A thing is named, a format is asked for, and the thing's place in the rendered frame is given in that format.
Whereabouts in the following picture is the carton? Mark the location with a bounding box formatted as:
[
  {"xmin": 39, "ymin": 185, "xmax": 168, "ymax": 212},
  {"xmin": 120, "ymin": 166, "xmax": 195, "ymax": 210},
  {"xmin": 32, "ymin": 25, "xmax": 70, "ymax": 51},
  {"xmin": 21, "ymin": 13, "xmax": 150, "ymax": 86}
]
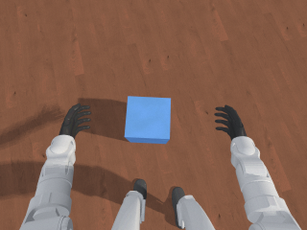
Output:
[{"xmin": 124, "ymin": 96, "xmax": 171, "ymax": 144}]

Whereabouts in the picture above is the robot right thigh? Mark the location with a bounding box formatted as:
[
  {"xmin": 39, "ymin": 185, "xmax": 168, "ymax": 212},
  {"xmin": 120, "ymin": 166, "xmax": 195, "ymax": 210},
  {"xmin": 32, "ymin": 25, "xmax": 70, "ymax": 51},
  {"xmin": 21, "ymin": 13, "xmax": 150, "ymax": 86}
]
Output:
[{"xmin": 177, "ymin": 199, "xmax": 215, "ymax": 230}]

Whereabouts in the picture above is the robot right shin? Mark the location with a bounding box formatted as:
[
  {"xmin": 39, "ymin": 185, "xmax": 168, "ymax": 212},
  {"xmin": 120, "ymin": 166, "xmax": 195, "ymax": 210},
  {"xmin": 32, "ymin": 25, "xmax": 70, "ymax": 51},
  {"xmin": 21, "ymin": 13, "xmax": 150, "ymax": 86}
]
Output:
[{"xmin": 177, "ymin": 195, "xmax": 195, "ymax": 204}]

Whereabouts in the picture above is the robot left forearm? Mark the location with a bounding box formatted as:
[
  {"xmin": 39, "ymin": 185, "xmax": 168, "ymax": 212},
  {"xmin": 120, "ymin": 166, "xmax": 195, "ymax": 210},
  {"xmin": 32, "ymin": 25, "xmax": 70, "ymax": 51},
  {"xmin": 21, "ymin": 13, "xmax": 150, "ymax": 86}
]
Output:
[{"xmin": 19, "ymin": 134, "xmax": 76, "ymax": 230}]

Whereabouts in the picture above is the left robot upper arm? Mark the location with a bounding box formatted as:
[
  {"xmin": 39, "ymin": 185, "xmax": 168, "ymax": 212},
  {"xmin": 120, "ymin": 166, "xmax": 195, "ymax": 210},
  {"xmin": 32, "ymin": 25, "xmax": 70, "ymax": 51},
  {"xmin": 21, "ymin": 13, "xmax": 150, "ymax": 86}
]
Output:
[{"xmin": 21, "ymin": 216, "xmax": 74, "ymax": 230}]

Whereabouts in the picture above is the robot right forearm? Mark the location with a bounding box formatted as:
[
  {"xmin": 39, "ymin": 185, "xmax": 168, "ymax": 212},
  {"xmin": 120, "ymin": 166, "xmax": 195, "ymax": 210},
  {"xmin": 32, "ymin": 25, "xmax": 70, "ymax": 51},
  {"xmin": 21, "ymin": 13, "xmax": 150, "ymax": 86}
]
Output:
[{"xmin": 230, "ymin": 136, "xmax": 301, "ymax": 230}]

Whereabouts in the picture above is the right robot hand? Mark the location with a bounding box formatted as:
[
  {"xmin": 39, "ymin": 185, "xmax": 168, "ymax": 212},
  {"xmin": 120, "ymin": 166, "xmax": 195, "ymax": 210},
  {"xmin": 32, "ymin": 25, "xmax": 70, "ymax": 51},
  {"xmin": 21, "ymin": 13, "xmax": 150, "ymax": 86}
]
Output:
[{"xmin": 214, "ymin": 105, "xmax": 247, "ymax": 141}]

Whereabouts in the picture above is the left robot hand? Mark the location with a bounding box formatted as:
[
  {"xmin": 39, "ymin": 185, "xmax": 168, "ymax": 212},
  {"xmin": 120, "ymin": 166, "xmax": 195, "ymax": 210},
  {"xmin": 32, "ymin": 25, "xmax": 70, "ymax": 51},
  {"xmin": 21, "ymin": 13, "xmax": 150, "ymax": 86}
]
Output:
[{"xmin": 59, "ymin": 103, "xmax": 91, "ymax": 139}]

